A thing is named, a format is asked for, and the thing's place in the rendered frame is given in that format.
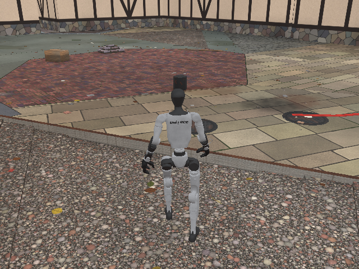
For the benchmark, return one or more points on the left robot foot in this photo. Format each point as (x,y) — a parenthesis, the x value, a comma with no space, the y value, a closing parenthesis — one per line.
(168,214)

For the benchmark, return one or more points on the right robot upper arm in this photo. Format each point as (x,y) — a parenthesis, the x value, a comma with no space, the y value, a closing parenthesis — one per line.
(199,126)

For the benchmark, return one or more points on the right robot shin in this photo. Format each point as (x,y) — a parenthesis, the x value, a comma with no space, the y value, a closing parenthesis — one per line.
(194,212)

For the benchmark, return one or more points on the robot right hand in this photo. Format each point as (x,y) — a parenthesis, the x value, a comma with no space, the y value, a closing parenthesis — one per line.
(201,149)

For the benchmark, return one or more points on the left robot upper arm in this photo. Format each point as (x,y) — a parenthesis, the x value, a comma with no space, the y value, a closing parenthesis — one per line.
(161,118)

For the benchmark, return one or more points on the left robot forearm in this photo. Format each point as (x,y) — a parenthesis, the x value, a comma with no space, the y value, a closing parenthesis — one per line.
(150,151)

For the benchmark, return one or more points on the robot left hand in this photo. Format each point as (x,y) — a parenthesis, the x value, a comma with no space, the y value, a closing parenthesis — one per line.
(144,166)

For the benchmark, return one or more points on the right robot forearm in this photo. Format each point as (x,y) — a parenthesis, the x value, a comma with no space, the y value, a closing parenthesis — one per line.
(205,144)

